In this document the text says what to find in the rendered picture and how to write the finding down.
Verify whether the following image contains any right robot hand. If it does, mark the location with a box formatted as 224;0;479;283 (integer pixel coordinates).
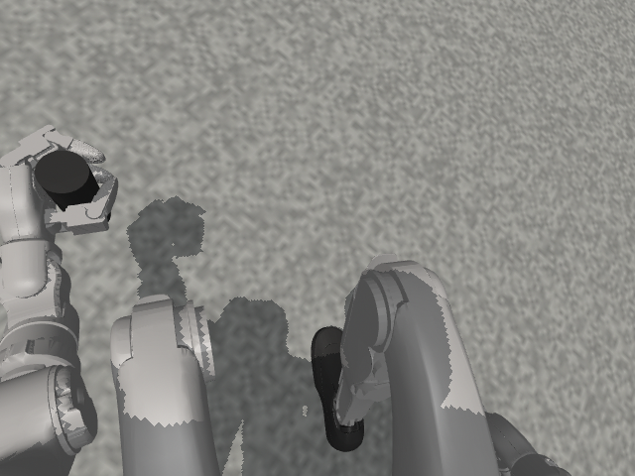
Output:
483;406;538;476

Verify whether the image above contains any left robot hand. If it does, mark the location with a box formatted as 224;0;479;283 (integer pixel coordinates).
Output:
0;125;118;244

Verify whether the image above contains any right robot foot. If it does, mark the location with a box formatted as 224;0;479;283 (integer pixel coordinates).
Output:
311;326;364;452

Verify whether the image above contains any can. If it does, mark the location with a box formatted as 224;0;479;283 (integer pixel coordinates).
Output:
35;151;111;222

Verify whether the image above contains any left robot arm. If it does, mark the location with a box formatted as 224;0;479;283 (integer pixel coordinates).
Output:
0;238;98;476

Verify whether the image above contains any right robot arm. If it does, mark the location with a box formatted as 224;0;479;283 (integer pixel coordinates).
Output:
510;454;571;476

